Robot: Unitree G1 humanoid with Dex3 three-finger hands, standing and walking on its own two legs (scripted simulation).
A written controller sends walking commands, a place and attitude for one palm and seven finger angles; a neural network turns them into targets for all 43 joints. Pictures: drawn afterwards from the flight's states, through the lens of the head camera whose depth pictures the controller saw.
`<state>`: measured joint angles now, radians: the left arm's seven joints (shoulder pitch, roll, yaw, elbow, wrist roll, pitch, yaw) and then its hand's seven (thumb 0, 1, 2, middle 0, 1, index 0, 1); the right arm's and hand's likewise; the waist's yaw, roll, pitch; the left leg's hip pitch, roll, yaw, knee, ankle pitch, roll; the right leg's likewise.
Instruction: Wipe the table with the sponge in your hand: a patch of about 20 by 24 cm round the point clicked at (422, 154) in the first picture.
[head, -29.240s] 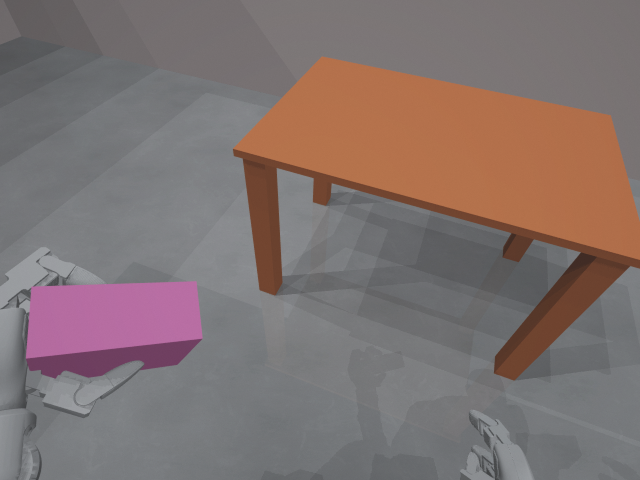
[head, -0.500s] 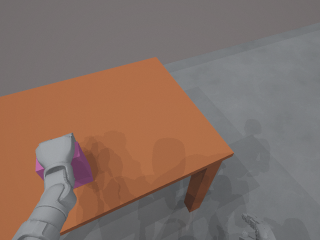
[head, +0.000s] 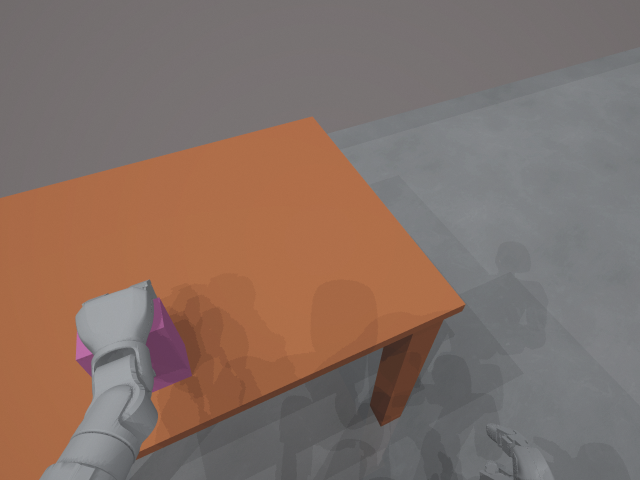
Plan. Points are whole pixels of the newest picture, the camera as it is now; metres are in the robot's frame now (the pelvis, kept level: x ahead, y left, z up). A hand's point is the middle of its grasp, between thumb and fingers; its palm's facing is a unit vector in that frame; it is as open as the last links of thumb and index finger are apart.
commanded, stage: wipe back along the middle lane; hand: left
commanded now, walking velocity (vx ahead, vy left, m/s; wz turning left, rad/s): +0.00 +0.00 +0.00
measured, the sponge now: (144, 361) +0.28 +0.29 -0.06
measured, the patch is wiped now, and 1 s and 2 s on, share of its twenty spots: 0.85 0.85 0.85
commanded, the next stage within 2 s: slide across to the third lane in 0.64 s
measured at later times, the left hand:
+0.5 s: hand (135, 341) +0.28 +0.29 -0.01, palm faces -0.07 -0.02 -1.00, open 10.1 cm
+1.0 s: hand (138, 339) +0.29 +0.29 -0.01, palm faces -0.10 -0.01 -1.00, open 10.1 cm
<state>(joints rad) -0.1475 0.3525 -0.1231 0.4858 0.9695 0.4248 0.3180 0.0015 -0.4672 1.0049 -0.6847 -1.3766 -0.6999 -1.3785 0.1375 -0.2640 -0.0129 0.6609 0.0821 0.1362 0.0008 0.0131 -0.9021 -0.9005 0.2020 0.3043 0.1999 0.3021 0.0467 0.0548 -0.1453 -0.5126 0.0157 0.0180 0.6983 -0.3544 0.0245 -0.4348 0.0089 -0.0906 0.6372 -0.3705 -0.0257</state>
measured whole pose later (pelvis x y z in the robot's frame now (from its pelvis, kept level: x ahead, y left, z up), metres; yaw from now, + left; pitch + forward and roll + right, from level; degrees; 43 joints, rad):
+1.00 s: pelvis -0.01 +0.00 +0.00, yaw +1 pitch +10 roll -2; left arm -0.21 0.34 -0.18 0.54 0.96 0.43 0.33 0.00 -0.47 1.01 -0.69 -1.38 -0.71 -1.38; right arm 0.14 -0.26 -0.03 0.69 0.08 0.12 0.00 0.01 -0.90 -0.90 0.20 0.30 0.20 0.30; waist 0.06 0.07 -0.14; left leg -0.54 0.01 0.00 0.71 -0.35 0.02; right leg -0.45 0.01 -0.10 0.66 -0.37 -0.03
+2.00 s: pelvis -0.03 -0.02 +0.00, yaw +1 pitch +9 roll -1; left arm -0.43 0.26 -0.27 0.82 0.93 0.43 0.40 0.00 -0.48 1.01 -0.70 -1.38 -0.72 -1.38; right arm 0.13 -0.25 -0.04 0.76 0.08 0.13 0.02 0.01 -0.90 -0.90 0.20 0.30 0.20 0.30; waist 0.05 0.07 -0.14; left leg -0.54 0.02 0.00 0.68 -0.30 0.00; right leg -0.47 0.01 -0.11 0.64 -0.34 -0.05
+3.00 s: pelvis -0.03 -0.01 -0.01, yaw +1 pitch +11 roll -1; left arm -0.53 0.25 -0.21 0.93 0.98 0.39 0.36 0.00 -0.56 1.07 -0.75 -1.34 -0.77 -1.32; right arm 0.13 -0.24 -0.03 0.75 0.07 0.13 0.00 0.01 -0.90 -0.90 0.20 0.30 0.20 0.30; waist 0.05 0.05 -0.15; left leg -0.61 0.02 -0.01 0.72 -0.30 0.01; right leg -0.54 0.01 -0.11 0.69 -0.35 -0.05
